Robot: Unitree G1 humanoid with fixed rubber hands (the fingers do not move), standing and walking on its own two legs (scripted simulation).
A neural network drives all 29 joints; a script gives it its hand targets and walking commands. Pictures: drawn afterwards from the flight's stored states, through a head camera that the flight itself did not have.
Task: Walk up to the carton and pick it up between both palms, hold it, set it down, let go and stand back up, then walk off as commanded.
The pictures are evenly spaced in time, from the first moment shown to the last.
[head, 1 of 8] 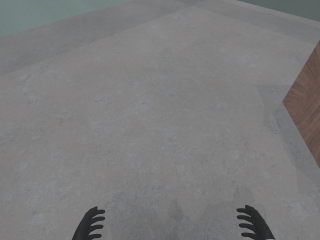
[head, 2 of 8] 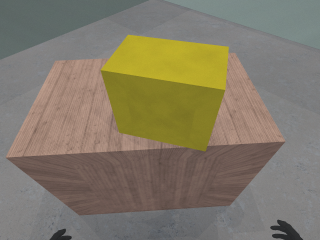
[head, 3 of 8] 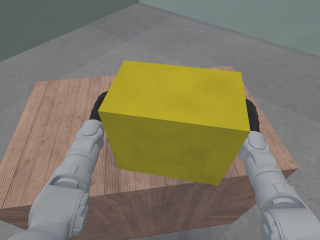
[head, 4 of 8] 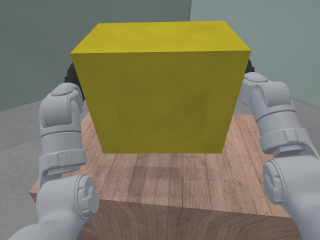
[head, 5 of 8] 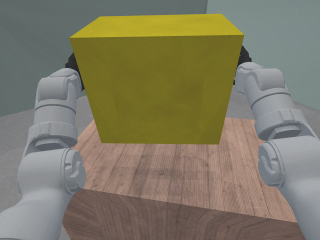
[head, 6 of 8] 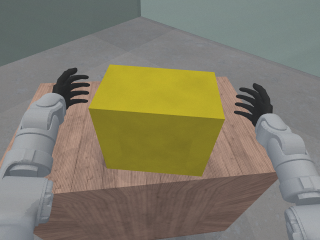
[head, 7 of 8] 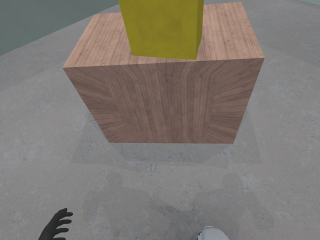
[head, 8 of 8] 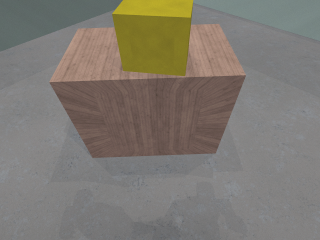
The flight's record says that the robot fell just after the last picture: no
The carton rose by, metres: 0.26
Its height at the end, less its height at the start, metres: +0.00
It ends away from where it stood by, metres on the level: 0.03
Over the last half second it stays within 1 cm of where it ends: yes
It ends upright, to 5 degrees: yes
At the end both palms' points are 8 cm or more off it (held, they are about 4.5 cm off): yes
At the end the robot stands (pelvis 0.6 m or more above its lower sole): yes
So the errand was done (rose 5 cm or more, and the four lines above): yes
